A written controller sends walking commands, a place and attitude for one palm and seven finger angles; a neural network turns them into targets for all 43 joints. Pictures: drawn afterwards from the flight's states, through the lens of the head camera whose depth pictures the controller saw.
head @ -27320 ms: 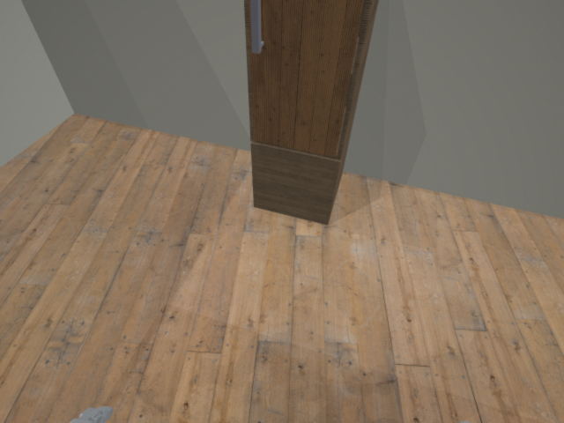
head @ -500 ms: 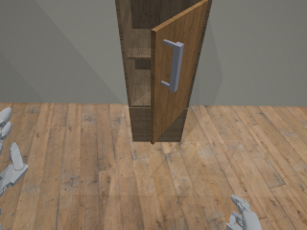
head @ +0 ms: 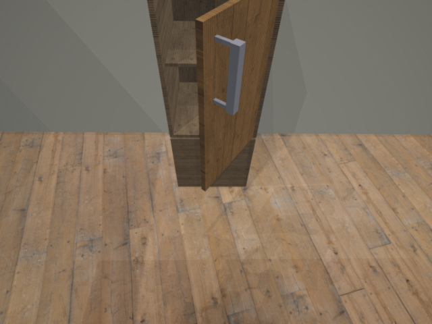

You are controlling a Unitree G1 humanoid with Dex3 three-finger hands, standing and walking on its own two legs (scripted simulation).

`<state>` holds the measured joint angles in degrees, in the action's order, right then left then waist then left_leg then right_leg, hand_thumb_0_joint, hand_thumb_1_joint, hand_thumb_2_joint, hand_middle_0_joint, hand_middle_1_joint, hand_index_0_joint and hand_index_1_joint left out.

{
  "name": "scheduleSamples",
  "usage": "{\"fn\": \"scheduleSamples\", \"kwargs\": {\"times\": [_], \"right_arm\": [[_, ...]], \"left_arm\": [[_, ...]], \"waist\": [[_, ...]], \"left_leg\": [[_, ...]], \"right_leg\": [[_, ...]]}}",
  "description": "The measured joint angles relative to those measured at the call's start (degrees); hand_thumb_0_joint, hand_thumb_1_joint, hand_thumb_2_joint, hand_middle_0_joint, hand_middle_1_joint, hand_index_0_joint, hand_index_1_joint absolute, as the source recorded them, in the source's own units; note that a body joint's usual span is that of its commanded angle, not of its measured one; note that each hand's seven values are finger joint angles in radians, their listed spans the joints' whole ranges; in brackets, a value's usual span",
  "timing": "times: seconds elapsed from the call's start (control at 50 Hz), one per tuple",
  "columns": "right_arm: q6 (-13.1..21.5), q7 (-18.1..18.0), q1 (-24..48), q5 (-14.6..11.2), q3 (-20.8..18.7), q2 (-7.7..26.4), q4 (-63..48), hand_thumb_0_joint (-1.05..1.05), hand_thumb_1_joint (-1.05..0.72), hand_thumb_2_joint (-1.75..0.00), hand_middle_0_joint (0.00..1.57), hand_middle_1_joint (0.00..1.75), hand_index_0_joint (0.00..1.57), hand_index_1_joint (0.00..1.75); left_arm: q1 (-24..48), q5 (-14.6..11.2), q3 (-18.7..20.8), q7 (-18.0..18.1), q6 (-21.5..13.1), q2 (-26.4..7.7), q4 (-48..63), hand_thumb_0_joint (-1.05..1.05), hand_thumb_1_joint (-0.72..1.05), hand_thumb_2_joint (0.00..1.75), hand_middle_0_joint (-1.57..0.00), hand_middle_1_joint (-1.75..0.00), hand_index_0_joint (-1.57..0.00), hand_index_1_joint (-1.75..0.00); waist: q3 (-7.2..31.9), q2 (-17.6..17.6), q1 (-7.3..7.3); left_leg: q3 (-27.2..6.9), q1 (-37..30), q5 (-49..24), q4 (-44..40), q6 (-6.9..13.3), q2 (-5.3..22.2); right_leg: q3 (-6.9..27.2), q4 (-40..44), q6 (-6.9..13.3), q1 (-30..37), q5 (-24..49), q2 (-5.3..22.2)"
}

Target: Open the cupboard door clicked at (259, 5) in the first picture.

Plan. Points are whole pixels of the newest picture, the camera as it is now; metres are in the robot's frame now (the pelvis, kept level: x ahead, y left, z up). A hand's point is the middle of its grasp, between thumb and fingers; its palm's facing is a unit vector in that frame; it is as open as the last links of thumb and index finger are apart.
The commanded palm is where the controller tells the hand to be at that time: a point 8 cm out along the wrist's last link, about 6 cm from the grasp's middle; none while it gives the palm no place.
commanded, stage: let the arm hang, fingers relaxed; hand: left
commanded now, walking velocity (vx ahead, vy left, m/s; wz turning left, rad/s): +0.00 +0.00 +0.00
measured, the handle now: (226, 77) +0.60 +0.00 +0.12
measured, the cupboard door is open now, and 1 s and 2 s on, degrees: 54 54 54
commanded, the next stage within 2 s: look to check the result in 0.80 s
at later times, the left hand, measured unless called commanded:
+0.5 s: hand out of the picture +0.01 +0.16 -0.16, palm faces +0.05 -0.97 -0.22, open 7.3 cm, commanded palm none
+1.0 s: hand out of the picture +0.02 +0.14 -0.16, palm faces +0.06 -0.98 -0.18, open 7.3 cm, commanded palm none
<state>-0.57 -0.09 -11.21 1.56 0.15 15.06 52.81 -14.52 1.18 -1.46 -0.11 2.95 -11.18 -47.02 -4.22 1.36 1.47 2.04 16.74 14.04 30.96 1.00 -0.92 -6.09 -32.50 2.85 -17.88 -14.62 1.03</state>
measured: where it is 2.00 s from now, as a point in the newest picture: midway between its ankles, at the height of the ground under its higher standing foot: outside the picture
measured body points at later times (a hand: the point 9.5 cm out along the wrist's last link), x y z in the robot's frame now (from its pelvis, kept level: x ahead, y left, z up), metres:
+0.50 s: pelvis +0.02 -0.01 +0.01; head +0.03 -0.03 +0.46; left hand +0.01 +0.21 -0.14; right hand -0.01 -0.21 -0.16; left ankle +0.03 +0.11 -0.73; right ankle +0.03 -0.09 -0.73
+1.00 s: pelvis +0.04 -0.02 +0.01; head +0.05 -0.03 +0.46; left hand +0.01 +0.20 -0.15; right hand +0.02 -0.22 -0.16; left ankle +0.03 +0.11 -0.73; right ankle +0.03 -0.09 -0.73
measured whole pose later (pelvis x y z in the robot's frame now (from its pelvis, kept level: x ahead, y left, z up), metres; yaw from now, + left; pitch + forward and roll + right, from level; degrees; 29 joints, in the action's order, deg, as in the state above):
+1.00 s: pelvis +0.04 -0.02 +0.01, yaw +0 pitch -1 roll +0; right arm -0.5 -2.7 -17.2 1.2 0.5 7.4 65.5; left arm -17.0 0.0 0.7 2.0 -0.8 -6.4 -66.4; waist -2.3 -1.2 -0.2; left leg 1.2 8.6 13.2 23.0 -0.5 0.8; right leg -6.7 -23.0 3.7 -9.1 -13.1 -1.3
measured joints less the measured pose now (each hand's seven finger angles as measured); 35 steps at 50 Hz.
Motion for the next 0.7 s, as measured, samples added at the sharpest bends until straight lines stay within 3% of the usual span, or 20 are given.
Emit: {"fn": "scheduleSamples", "kwargs": {"times": [0.08, 0.18, 0.36, 0.52, 0.7], "right_arm": [[-1.16, -0.49, -3.81, 0.04, 0.53, -2.46, 4.74, 0.01, -0.91, -0.9, 0.2, 0.3, 0.2, 0.3], [-1.72, -1.01, -6.48, -0.14, 0.28, -3.93, 8.42, 0.01, -0.91, -0.9, 0.2, 0.3, 0.2, 0.3], [-1.0, -1.41, -7.18, -0.24, 0.38, -6.89, 11.0, 0.01, -0.91, -0.9, 0.2, 0.3, 0.2, 0.3], [-0.36, -1.7, -7.11, -0.25, 0.75, -8.8, 12.28, 0.0, -0.91, -0.9, 0.2, 0.3, 0.2, 0.3], [-0.05, -2.3, -6.94, -0.28, 0.42, -8.57, 12.86, 0.0, -0.91, -0.9, 0.2, 0.3, 0.2, 0.3]], "left_arm": [[0.07, -0.71, 1.42, 1.22, -1.03, -0.28, -6.85, 0.0, 0.99, 0.9, -0.21, -0.3, -0.21, -0.3], [-1.3, -1.0, 1.49, 0.95, -2.0, -0.12, -12.68, 0.0, 0.97, 0.9, -0.21, -0.3, -0.21, -0.3], [-2.59, -1.13, 1.9, 1.68, -2.58, 1.18, -18.18, 0.01, 0.92, 0.9, -0.21, -0.3, -0.2, -0.29], [-1.63, -1.16, 1.88, 2.01, -3.25, 3.49, -18.49, 0.01, 0.91, 0.9, -0.2, -0.3, -0.2, -0.29], [-1.67, -1.11, 2.07, 2.22, -3.51, 4.45, -18.83, 0.02, 0.93, 0.9, -0.21, -0.3, -0.2, -0.29]], "waist": [[-0.34, 1.51, -1.08], [0.36, -0.74, -1.65], [1.74, -3.94, -1.34], [2.43, -3.53, -1.41], [2.76, -2.38, -1.47]], "left_leg": [[-1.46, -1.09, -0.68, -1.54, -0.86, 1.0], [-2.12, -2.51, -1.23, -3.22, -1.19, 1.54], [-1.2, -5.12, -1.63, -5.72, -1.15, 1.61], [-0.75, -6.34, -1.51, -6.74, -1.22, 1.56], [-0.77, -7.44, -1.01, -7.11, -1.4, 1.62]], "right_leg": [[-1.45, 3.47, 0.63, 2.33, 1.3, -1.19], [-2.07, 6.84, 0.94, 4.65, 2.56, -1.96], [-1.11, 8.54, 0.87, 6.55, 2.84, -2.14], [-0.64, 8.59, 0.84, 7.17, 2.35, -2.12], [-0.62, 8.69, 0.88, 8.15, 1.71, -2.2]]}}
